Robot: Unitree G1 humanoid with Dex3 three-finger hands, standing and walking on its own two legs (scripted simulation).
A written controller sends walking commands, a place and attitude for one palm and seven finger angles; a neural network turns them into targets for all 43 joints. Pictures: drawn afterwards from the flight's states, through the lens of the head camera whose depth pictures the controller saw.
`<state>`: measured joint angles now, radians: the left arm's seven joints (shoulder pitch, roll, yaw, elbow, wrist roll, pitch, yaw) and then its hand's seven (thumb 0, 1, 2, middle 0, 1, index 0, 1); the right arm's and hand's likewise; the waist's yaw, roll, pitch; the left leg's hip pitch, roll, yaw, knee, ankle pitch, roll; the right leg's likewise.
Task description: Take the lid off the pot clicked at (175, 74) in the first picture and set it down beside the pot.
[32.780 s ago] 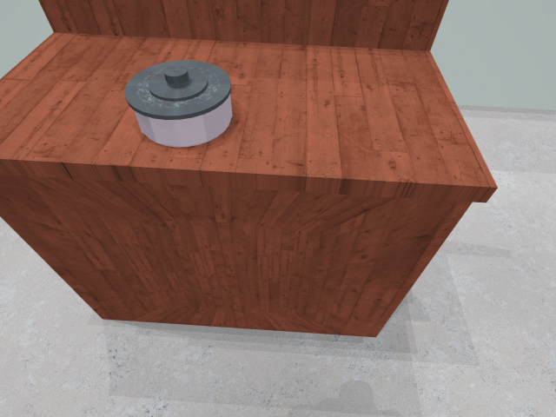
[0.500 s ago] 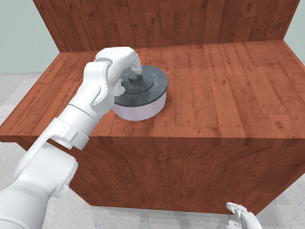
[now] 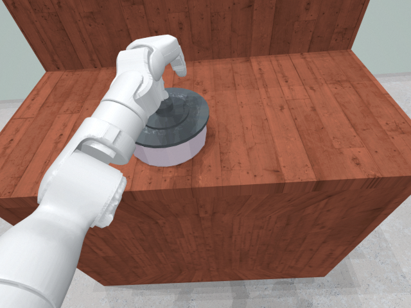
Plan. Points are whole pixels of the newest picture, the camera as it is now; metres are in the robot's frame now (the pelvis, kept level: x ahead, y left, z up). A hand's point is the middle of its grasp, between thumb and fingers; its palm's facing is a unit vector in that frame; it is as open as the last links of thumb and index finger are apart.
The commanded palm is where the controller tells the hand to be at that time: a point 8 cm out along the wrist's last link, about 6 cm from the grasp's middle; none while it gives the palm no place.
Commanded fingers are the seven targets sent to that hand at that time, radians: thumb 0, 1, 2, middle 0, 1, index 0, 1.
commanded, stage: move the open hand above the knob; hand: left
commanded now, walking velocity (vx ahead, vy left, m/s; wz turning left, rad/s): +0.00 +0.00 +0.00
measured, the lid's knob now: (163, 105) +0.49 +0.08 +0.15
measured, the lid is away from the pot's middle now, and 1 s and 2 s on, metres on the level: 0.01 0.01 0.01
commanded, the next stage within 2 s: lower the open fingers around the knob in 0.44 s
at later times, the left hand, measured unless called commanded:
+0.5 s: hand (151, 90) +0.46 +0.09 +0.21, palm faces -0.25 -0.05 -0.97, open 10.2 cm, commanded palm +0.44 +0.09 +0.28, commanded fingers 0.00 -0.40 1.64 -0.85 -0.08 -0.85 -0.08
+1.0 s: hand (158, 102) +0.44 +0.08 +0.20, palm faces -0.34 -0.08 -0.94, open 10.2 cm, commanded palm +0.43 +0.09 +0.24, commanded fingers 0.00 -0.40 1.64 -0.85 -0.08 -0.85 -0.08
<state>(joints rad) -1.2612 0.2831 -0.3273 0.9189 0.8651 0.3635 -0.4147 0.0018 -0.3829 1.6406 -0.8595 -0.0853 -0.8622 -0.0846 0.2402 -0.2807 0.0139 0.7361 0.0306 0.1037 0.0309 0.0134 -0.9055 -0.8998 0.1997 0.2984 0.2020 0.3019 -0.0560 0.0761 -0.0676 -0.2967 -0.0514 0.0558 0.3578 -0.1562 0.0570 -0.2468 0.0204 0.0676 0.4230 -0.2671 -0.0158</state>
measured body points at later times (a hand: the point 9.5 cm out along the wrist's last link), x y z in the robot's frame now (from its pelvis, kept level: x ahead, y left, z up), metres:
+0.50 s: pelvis +0.00 +0.01 +0.00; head +0.01 -0.02 +0.45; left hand +0.46 +0.09 +0.27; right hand +0.13 -0.23 -0.13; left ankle +0.01 +0.09 -0.74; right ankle -0.04 -0.11 -0.74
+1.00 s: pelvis -0.01 +0.00 +0.00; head +0.00 -0.03 +0.45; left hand +0.45 +0.08 +0.25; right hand +0.10 -0.25 -0.14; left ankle +0.01 +0.09 -0.74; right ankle -0.04 -0.11 -0.74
